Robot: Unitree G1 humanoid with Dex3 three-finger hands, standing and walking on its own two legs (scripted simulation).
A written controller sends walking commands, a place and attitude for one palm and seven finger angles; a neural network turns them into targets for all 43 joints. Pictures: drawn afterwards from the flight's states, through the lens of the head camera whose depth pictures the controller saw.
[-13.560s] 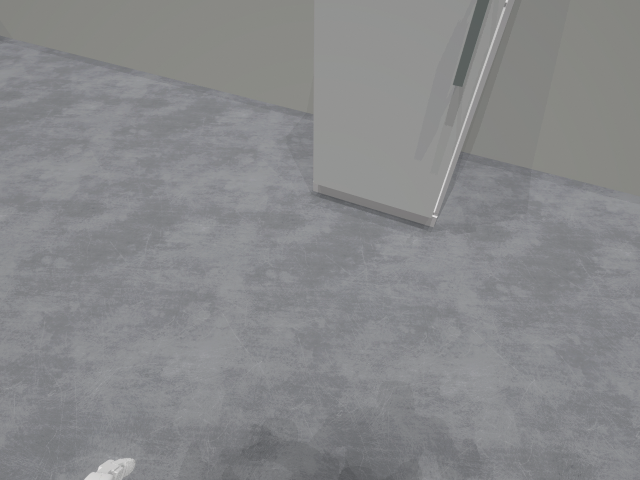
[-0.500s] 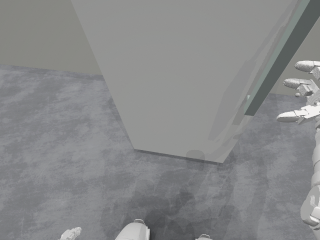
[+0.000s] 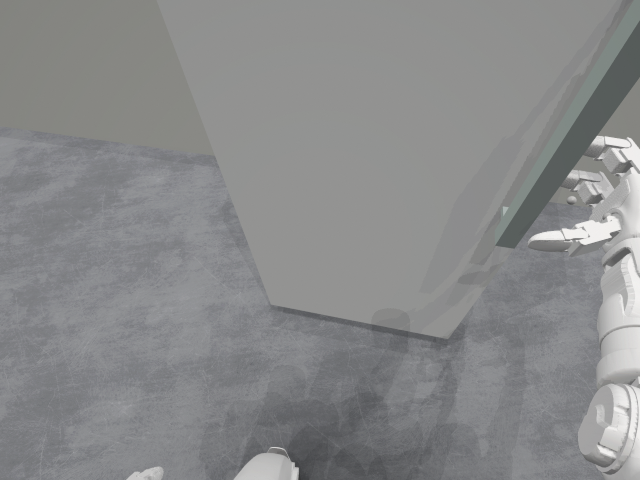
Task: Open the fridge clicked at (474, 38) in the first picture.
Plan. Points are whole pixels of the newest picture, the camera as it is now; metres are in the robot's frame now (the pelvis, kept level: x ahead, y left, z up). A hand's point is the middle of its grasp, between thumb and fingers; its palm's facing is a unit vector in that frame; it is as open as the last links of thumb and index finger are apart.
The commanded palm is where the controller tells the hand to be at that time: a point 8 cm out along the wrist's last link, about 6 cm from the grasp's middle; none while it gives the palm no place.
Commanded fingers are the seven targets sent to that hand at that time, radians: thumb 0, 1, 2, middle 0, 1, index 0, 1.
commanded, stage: feel for the door with the fingertips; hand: right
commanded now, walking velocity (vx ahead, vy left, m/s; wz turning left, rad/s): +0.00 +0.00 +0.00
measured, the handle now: (555, 145) +0.51 -0.20 +0.13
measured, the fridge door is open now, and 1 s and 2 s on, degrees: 0 0 0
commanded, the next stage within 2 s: slide the fingers in behind the handle in 0.32 s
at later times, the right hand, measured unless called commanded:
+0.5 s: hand (578, 193) +0.47 -0.23 +0.10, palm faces +0.05 +1.00 +0.01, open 13.7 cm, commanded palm +0.44 -0.28 +0.10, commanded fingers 0.00 0.50 -0.30 0.30 1.20 0.30 1.20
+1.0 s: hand (560, 195) +0.46 -0.21 +0.10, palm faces +0.05 +1.00 +0.00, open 14.0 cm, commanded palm +0.43 -0.26 +0.10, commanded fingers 0.00 0.50 -0.30 0.30 1.20 0.30 1.20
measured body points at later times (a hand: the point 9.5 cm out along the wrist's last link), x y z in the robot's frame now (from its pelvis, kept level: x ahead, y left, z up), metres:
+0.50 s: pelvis -0.01 +0.00 +0.00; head +0.09 -0.02 +0.43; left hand +0.02 +0.27 -0.11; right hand +0.46 -0.29 +0.10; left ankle +0.02 +0.14 -0.70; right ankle -0.03 -0.11 -0.70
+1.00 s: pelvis -0.01 +0.00 +0.00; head +0.08 -0.01 +0.44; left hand +0.03 +0.27 -0.11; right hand +0.45 -0.26 +0.10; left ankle +0.02 +0.14 -0.70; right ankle -0.03 -0.11 -0.70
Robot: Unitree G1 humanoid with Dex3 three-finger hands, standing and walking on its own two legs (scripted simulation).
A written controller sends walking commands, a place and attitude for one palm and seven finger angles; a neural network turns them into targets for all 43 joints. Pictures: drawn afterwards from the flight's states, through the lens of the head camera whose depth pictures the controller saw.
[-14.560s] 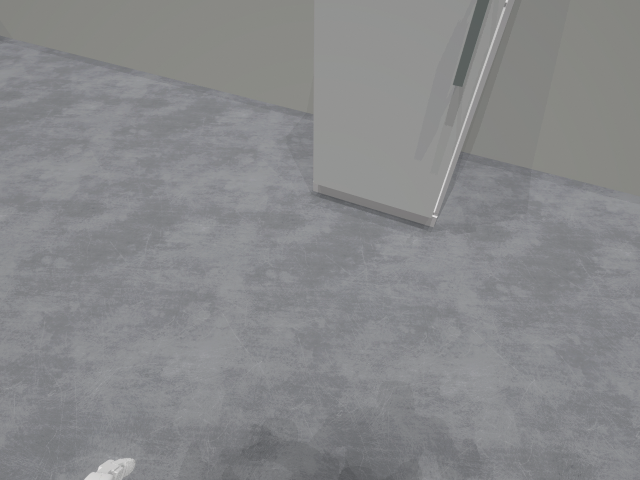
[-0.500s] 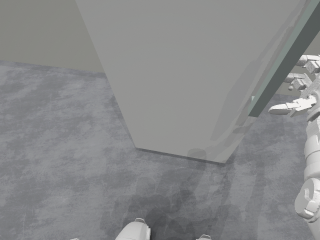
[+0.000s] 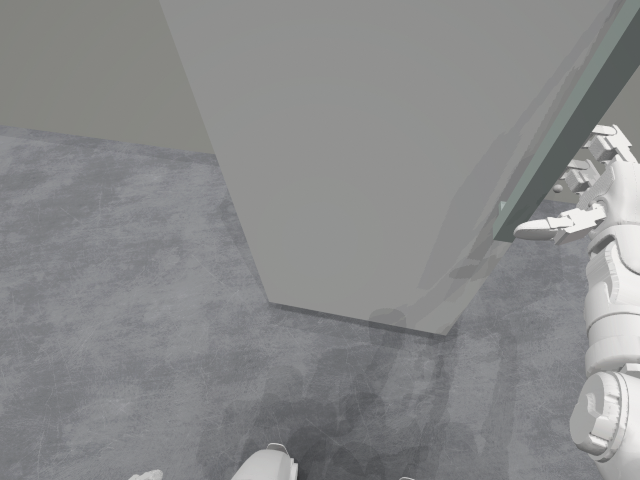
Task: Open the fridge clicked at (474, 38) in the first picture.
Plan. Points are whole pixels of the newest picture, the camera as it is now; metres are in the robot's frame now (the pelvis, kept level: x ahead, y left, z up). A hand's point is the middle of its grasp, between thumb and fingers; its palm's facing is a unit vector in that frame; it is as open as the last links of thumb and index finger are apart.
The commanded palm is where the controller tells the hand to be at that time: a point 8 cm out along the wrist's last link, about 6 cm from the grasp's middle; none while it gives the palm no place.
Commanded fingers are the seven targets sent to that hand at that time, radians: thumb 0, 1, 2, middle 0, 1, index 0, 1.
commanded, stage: slide the fingers in behind the handle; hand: right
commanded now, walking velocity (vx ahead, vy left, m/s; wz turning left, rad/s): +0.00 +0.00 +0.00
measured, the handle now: (553, 138) +0.52 -0.20 +0.13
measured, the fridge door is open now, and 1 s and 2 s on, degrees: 0 0 0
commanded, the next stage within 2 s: grip the handle and tug to test in 1.24 s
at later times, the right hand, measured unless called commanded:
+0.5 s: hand (540, 184) +0.48 -0.19 +0.10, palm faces +0.05 +1.00 +0.01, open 13.9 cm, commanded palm +0.45 -0.24 +0.10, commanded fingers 0.00 0.50 -0.30 0.30 1.20 0.30 1.20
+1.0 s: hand (531, 183) +0.48 -0.18 +0.10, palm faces +0.04 +1.00 +0.00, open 13.9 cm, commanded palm +0.45 -0.23 +0.10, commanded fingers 0.00 0.50 -0.30 0.30 1.20 0.30 1.20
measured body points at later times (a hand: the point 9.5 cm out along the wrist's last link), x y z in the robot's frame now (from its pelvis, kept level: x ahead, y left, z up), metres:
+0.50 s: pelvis +0.00 +0.00 +0.00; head +0.09 +0.00 +0.44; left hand +0.04 +0.27 -0.11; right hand +0.47 -0.24 +0.10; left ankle +0.03 +0.14 -0.70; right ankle -0.02 -0.12 -0.70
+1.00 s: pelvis +0.00 +0.00 +0.00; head +0.09 -0.01 +0.44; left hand +0.04 +0.26 -0.12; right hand +0.47 -0.23 +0.10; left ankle +0.03 +0.14 -0.70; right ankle -0.02 -0.12 -0.70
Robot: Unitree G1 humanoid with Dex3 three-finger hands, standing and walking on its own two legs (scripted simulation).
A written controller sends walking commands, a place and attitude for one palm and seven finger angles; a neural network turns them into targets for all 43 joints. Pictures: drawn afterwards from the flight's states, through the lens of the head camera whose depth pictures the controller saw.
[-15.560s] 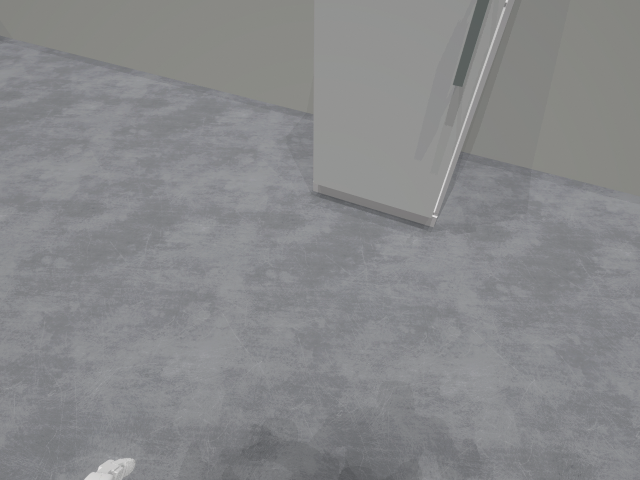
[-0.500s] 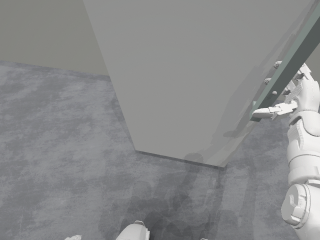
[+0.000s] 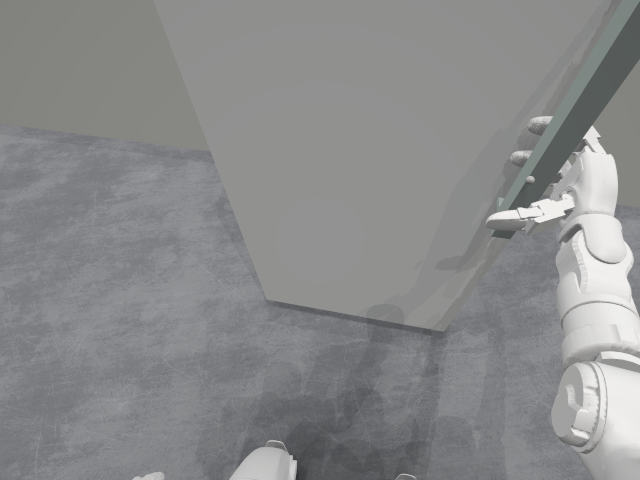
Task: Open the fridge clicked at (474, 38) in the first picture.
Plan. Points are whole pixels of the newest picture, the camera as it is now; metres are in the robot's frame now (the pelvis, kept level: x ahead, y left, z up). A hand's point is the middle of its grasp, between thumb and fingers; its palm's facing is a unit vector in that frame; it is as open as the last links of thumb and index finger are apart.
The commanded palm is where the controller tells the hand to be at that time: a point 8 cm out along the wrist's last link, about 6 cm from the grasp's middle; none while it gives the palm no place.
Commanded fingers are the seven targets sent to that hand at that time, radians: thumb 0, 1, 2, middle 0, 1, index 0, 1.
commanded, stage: slide the fingers in behind the handle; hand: right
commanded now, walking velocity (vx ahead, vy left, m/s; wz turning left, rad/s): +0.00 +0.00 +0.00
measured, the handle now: (551, 134) +0.52 -0.19 +0.13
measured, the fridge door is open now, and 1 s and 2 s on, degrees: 0 0 0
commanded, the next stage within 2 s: grip the handle and tug to test in 0.24 s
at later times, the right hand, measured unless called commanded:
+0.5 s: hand (527, 179) +0.48 -0.17 +0.10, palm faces +0.04 +1.00 +0.01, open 13.3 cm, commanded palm +0.45 -0.22 +0.10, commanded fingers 0.00 0.08 -0.48 0.34 1.26 0.34 1.26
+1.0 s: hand (524, 180) +0.48 -0.17 +0.10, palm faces +0.02 +1.00 -0.01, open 6.0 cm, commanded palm +0.45 -0.22 +0.10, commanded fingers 0.00 -0.90 -0.90 0.45 1.40 0.45 1.40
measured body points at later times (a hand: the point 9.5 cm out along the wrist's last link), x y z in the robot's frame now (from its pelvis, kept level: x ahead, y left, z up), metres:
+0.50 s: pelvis +0.00 +0.00 +0.00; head +0.09 -0.01 +0.44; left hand +0.03 +0.27 -0.11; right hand +0.47 -0.23 +0.10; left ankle +0.03 +0.14 -0.70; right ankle -0.02 -0.12 -0.70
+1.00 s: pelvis +0.00 +0.00 +0.00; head +0.09 +0.00 +0.44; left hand +0.04 +0.27 -0.11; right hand +0.47 -0.23 +0.10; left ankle +0.03 +0.14 -0.70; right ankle -0.02 -0.12 -0.70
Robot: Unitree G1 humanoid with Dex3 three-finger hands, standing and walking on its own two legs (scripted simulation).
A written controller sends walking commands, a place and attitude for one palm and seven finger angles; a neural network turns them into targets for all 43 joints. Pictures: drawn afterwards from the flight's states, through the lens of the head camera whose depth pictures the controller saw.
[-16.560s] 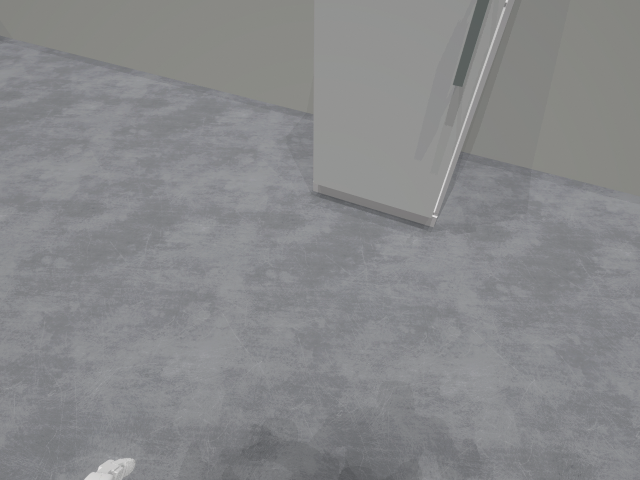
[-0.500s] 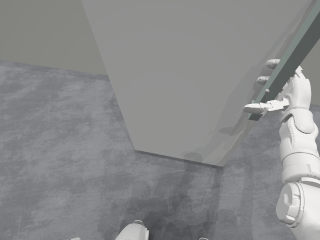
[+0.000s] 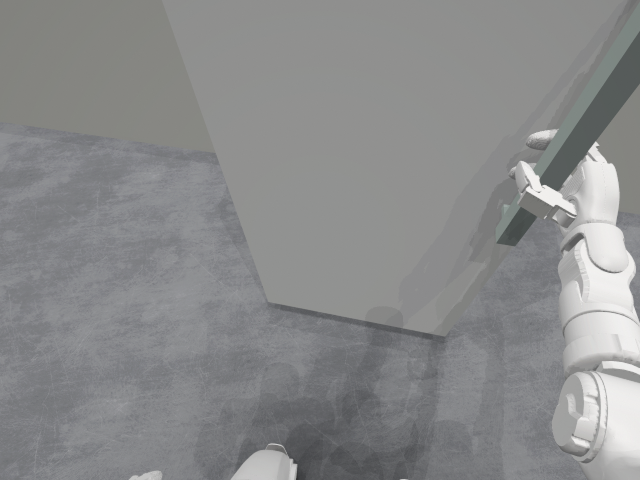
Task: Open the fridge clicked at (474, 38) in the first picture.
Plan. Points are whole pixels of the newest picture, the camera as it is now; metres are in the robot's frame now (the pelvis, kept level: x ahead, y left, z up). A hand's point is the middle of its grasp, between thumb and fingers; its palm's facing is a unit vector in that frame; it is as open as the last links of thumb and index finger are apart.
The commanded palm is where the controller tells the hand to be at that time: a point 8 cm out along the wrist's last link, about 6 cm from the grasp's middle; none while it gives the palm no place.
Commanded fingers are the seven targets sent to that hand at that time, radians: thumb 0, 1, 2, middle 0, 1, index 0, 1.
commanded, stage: grip the handle and tug to test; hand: right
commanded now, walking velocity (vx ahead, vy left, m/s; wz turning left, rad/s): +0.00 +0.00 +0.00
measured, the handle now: (559, 143) +0.52 -0.20 +0.13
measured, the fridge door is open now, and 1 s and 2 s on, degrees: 0 0 21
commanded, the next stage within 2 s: pull the door a little, standing still in 0.76 s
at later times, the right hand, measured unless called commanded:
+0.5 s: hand (529, 188) +0.47 -0.18 +0.09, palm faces +0.06 +1.00 +0.00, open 6.0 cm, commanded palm +0.43 -0.22 +0.10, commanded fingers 0.00 -0.90 -0.90 0.45 1.40 0.45 1.40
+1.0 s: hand (529, 189) +0.47 -0.18 +0.09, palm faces +0.05 +1.00 +0.00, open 6.0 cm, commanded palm +0.43 -0.22 +0.10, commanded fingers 0.00 -0.90 -0.90 0.45 1.40 0.45 1.40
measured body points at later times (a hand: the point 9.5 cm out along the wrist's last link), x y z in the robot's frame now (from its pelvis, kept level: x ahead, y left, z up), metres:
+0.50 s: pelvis +0.00 +0.00 +0.00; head +0.08 +0.00 +0.44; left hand +0.03 +0.26 -0.12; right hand +0.46 -0.23 +0.10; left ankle +0.02 +0.14 -0.70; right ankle -0.03 -0.12 -0.70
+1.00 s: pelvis +0.04 -0.01 +0.01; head +0.11 -0.01 +0.45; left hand +0.11 +0.25 -0.11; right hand +0.46 -0.23 +0.10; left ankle +0.02 +0.14 -0.70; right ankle -0.02 -0.12 -0.70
